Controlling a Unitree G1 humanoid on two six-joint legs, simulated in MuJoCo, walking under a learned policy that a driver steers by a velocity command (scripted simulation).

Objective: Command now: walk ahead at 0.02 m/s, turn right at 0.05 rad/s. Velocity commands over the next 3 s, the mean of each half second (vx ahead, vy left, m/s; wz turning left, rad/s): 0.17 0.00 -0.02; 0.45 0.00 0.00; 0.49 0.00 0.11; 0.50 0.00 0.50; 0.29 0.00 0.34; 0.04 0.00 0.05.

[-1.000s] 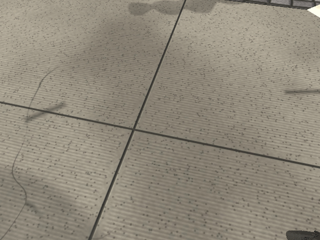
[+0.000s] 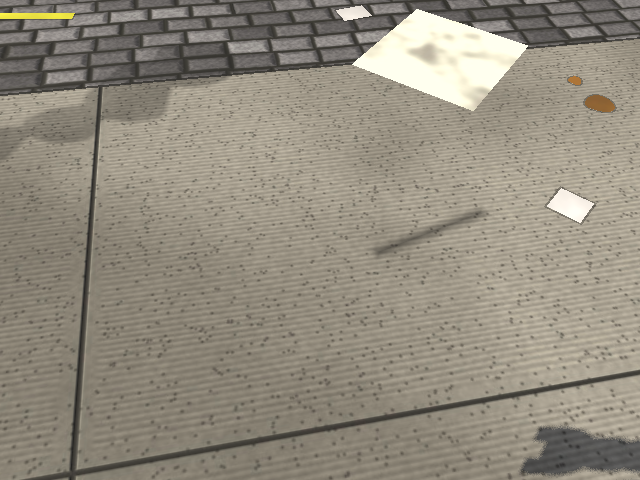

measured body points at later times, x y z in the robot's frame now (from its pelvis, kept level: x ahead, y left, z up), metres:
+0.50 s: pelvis +0.11 -0.01 +0.01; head +0.12 -0.02 +0.45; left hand +0.14 +0.27 -0.12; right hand +0.18 -0.28 -0.13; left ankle +0.03 +0.13 -0.66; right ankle +0.07 -0.10 -0.73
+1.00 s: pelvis +0.36 +0.06 +0.01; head +0.39 +0.07 +0.45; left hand +0.41 +0.33 -0.13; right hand +0.47 -0.21 -0.11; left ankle +0.42 +0.14 -0.73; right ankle +0.29 -0.09 -0.64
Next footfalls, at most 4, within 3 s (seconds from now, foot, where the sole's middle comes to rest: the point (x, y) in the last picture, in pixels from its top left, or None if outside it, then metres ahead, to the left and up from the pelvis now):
0.84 left None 0.46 0.14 -0.77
1.40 right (367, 365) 0.78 -0.10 -0.77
1.92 left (247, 282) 1.02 0.20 -0.77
2.38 right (273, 196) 1.33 0.15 -0.77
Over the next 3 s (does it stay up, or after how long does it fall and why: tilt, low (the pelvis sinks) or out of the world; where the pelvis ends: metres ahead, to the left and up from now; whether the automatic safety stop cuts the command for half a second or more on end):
stays up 1.20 0.22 0.00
